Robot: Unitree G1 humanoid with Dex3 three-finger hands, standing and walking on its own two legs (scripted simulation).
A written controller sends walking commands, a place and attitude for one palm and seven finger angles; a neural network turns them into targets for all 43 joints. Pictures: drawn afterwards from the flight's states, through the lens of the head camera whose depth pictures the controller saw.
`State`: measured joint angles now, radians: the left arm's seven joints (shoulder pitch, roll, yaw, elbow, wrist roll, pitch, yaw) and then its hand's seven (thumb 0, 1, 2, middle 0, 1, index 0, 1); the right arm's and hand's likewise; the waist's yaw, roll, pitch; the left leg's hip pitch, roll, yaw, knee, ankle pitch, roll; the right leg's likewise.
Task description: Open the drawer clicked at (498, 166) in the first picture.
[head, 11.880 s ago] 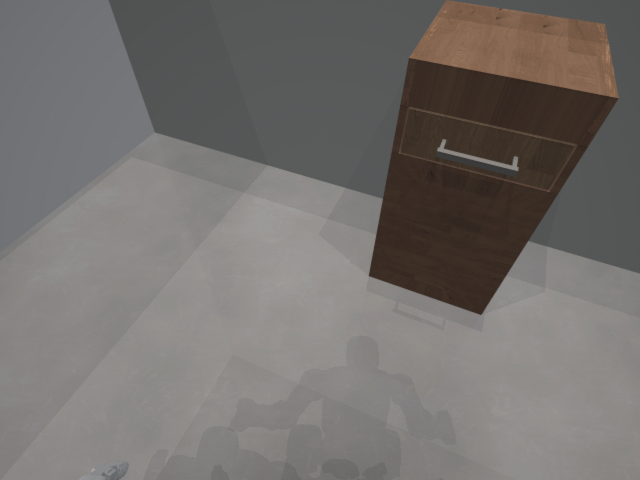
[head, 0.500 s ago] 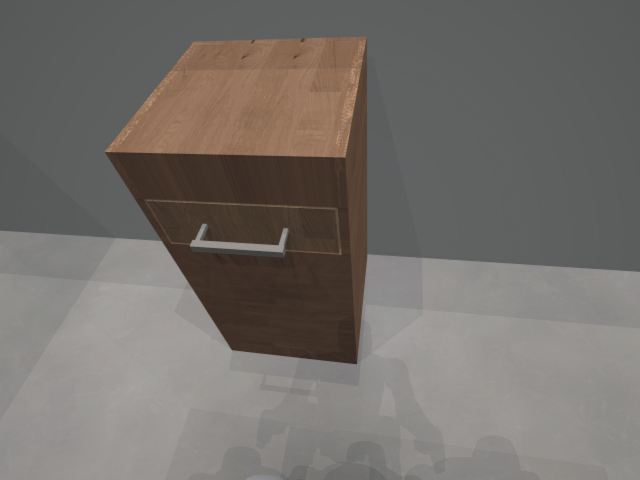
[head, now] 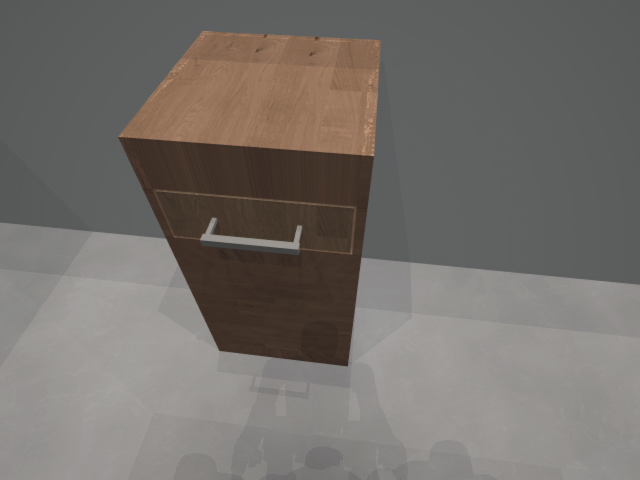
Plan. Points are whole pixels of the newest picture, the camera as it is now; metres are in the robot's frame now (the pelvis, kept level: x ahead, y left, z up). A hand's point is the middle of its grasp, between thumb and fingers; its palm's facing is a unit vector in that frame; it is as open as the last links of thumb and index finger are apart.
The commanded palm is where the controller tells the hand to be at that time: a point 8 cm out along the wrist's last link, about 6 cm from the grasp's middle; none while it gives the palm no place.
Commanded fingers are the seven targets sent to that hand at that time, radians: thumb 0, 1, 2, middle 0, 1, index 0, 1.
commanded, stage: look again from close up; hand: left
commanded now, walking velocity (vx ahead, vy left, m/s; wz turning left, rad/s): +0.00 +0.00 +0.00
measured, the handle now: (252, 236) +0.56 +0.18 -0.10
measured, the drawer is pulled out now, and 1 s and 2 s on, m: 0.00 0.00 0.00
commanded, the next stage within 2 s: raise the hand with hooked fingers in 0.56 s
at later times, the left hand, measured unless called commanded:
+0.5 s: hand out of the picture +0.04 +0.19 -0.18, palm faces -0.01 -0.98 -0.22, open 7.4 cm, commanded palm none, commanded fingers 0.00 0.90 0.90 -0.20 -0.30 -0.20 -0.30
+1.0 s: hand (175, 428) +0.19 +0.20 -0.05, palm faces -0.08 -0.21 -0.98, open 8.2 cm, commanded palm +0.15 +0.23 -0.03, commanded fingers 0.00 0.48 0.72 -0.23 -0.57 -0.23 -0.57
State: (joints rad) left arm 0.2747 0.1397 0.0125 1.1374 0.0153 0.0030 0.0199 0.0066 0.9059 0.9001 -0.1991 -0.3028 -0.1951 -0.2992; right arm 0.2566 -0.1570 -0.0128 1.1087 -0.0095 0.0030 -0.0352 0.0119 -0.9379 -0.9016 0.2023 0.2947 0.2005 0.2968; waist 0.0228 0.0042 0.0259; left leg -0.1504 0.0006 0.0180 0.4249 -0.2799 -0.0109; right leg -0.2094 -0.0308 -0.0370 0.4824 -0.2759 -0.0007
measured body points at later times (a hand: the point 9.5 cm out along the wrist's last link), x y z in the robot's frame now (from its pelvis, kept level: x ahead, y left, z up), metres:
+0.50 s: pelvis +0.01 +0.01 -0.01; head +0.02 +0.01 +0.44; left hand +0.04 +0.24 -0.16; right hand +0.00 -0.20 -0.17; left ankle -0.03 +0.13 -0.74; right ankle -0.01 -0.11 -0.74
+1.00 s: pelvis -0.02 -0.01 -0.03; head +0.02 -0.03 +0.41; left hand +0.18 +0.21 +0.00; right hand +0.21 -0.27 -0.10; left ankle -0.03 +0.13 -0.74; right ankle -0.01 -0.11 -0.74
